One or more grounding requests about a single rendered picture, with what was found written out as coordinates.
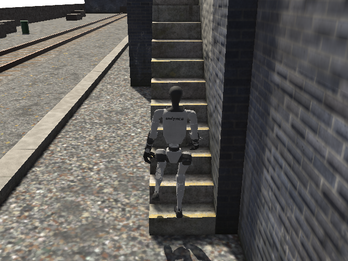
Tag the stairs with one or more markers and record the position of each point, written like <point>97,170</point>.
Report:
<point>177,61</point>

